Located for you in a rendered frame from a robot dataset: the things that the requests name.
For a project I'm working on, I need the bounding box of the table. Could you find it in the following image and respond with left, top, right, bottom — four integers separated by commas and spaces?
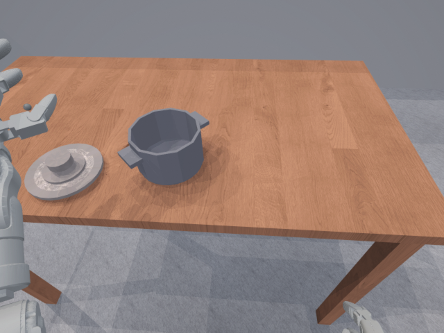
0, 56, 444, 325

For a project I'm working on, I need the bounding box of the pot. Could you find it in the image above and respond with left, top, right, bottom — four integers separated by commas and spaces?
118, 108, 210, 185

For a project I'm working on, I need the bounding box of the left robot upper arm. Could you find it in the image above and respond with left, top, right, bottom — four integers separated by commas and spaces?
0, 299, 46, 333

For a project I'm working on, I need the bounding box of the left robot hand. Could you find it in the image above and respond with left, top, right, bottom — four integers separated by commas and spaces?
0, 39, 57, 144

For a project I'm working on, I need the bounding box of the knob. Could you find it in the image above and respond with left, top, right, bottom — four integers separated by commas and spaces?
45, 150, 74, 173

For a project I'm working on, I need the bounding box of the right robot hand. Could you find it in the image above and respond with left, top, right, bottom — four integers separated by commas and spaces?
342, 301, 384, 333

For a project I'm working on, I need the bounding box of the left robot forearm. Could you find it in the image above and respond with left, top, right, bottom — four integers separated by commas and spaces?
0, 143, 31, 302

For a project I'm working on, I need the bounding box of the lid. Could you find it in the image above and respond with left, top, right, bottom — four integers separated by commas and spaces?
24, 144, 103, 200

